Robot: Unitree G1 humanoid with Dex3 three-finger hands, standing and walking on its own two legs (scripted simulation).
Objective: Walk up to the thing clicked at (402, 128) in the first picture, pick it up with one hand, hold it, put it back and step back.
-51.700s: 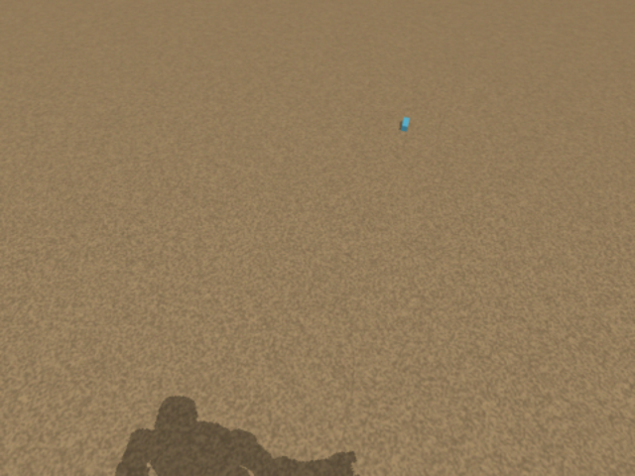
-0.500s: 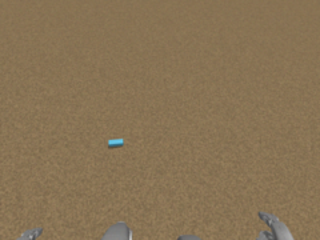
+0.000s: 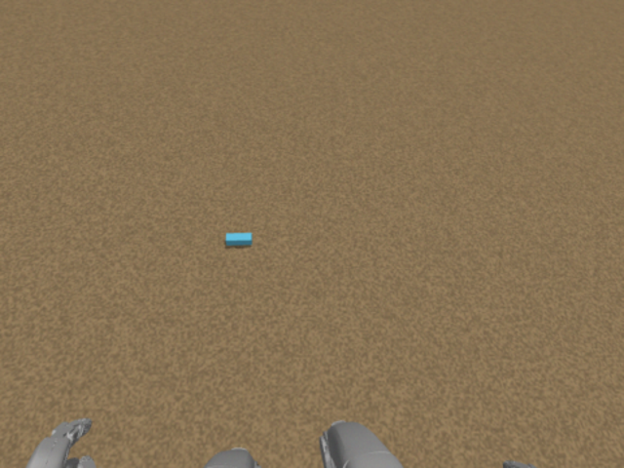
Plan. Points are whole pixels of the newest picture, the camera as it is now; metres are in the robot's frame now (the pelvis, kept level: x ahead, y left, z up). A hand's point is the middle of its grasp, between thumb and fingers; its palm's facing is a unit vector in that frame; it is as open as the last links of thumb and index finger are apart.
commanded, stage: step back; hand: left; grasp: from above
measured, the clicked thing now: (239, 239) +0.92 +0.20 -0.75
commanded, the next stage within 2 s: stand in 1.36 s
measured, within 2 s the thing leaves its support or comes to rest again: neither
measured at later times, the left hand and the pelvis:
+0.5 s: hand out of the picture -0.08 +0.26 -0.14, palm faces +0.04 -0.90 -0.43, open 7.4 cm; pelvis -0.15 -0.02 +0.00, yaw +2 degrees
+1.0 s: hand out of the picture -0.10 +0.23 -0.14, palm faces +0.06 -0.92 -0.38, open 7.4 cm; pelvis -0.14 -0.03 +0.00, yaw +3 degrees
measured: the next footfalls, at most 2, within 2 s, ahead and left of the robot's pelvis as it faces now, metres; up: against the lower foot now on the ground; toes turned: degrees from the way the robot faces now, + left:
right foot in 0.18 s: -0.09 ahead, -0.15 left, +0.00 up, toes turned +0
left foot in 0.50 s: -0.12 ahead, +0.11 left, +0.00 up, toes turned +0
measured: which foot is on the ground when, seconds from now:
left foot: down 0.00-0.20, up 0.22-0.48, down 0.50-0.76, up 0.78-1.00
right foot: up 0.00-0.16, down 0.18-1.00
